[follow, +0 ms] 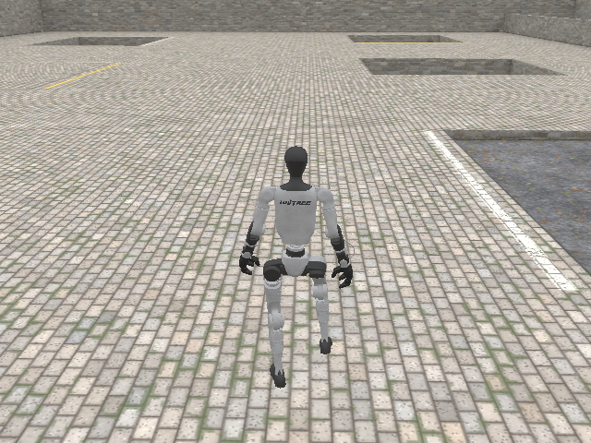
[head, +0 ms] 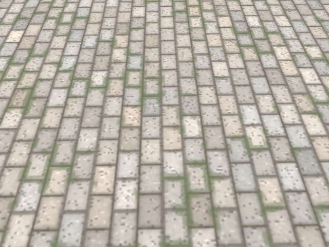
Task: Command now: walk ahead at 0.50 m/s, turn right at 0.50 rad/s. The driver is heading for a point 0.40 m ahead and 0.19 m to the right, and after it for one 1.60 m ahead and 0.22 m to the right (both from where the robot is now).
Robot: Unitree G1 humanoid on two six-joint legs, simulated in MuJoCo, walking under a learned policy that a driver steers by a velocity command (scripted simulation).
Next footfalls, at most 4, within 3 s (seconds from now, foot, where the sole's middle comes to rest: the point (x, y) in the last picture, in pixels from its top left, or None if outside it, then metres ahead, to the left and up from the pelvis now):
0.22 right None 0.29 -0.14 -0.78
0.66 left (175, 230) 0.57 -0.04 -0.78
0.98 right None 0.39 -0.23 -0.78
1.30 left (166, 243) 0.52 0.00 -0.78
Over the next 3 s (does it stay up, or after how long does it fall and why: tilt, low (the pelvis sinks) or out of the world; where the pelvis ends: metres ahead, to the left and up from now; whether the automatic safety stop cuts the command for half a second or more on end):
stays up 1.09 -0.05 0.00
